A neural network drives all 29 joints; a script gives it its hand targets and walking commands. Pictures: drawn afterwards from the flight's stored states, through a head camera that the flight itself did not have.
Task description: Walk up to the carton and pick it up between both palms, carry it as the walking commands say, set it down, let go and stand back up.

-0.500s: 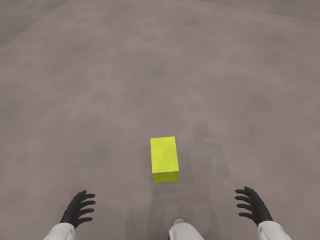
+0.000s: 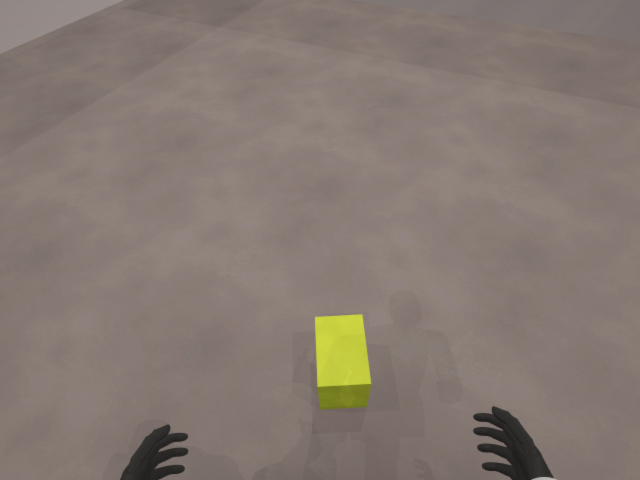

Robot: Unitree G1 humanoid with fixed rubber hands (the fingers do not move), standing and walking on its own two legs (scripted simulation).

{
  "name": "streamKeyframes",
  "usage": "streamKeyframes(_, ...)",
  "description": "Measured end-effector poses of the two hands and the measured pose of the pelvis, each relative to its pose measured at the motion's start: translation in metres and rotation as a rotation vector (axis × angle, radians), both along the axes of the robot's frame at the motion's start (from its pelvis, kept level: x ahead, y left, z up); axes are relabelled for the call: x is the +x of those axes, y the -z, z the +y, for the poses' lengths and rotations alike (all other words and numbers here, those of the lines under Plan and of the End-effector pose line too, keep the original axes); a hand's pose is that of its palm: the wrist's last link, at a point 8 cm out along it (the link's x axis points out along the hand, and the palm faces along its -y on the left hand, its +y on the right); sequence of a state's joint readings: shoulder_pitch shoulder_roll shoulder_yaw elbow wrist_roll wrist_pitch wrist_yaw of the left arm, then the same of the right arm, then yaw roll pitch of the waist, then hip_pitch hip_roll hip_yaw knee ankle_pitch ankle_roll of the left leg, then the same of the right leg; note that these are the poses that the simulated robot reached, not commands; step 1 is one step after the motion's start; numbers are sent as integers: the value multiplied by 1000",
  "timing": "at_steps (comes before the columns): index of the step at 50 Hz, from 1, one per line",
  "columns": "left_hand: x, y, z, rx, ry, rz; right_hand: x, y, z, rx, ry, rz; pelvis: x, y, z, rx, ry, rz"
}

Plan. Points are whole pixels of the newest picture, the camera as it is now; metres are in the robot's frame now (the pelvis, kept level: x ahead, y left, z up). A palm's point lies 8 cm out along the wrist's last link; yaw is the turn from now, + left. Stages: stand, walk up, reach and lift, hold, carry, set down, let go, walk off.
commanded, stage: let go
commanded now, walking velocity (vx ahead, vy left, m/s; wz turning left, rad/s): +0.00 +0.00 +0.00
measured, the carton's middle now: (341, 362) +0.56 -0.05 -0.66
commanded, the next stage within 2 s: stand in 0.06 s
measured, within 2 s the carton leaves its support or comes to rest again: neither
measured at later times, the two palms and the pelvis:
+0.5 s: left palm (105, 460) +0.19 +0.27 -0.07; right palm (506, 442) +0.19 -0.23 -0.06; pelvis +0.04 +0.03 +0.00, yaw +1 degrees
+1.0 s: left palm out of the picture +0.14 +0.27 -0.07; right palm (524, 466) +0.17 -0.25 -0.07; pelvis +0.02 +0.01 +0.00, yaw +1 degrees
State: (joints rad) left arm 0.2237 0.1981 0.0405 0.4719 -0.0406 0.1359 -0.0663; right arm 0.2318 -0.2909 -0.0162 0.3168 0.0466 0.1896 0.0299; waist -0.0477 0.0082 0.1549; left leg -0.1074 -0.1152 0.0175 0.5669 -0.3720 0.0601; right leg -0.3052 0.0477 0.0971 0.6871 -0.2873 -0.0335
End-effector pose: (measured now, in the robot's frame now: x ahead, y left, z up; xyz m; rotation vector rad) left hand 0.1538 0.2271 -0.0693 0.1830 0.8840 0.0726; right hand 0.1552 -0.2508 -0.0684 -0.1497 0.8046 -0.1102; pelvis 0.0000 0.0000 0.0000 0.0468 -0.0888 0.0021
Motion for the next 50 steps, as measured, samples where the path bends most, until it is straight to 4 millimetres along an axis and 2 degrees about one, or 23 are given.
streamKeyframes(3, 1, 0, 3, 8, -10, -8, 1, 1, 2, -1, -1, 11, 1, 0, 2, -3, 0, 0)
streamKeyframes(7, 3, -1, 18, 44, -56, -48, 5, 6, 7, -10, -8, -9, 7, 1, 7, -18, -13, 9)
streamKeyframes(16, 31, -6, 38, 32, -80, -159, 24, -4, 17, -57, -5, -89, 28, 2, 24, -40, -13, 40)
streamKeyframes(23, 40, -1, 45, 25, -101, -153, 35, -7, 19, -84, 9, -112, 41, 3, 29, -46, -12, 57)
streamKeyframes(29, 34, 4, 47, 27, -115, -131, 36, -6, 18, -94, 19, -112, 42, 3, 29, -46, -12, 59)
streamKeyframes(35, 18, 7, 51, 34, -140, -114, 33, -4, 18, -93, 11, -113, 38, 3, 28, -46, -12, 51)
streamKeyframes(50, -10, 5, 39, 47, -164, -111, 11, 2, 2, -79, 14, -99, 19, 1, 12, -24, -13, 25)
